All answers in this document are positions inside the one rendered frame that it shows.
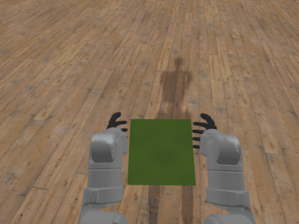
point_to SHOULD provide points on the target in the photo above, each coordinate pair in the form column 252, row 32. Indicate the robot left upper arm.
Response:
column 103, row 217

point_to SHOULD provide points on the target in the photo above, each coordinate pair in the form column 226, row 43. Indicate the robot right hand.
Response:
column 209, row 125

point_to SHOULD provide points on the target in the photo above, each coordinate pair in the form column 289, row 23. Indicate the robot right upper arm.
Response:
column 227, row 219

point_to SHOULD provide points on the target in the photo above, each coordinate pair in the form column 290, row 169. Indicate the carton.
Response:
column 161, row 152

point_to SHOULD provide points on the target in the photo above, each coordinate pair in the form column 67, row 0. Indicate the robot left forearm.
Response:
column 104, row 187

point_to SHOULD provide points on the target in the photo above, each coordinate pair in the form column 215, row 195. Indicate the robot right forearm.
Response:
column 226, row 189

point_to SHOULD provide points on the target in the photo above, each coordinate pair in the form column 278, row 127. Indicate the robot left hand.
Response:
column 114, row 123

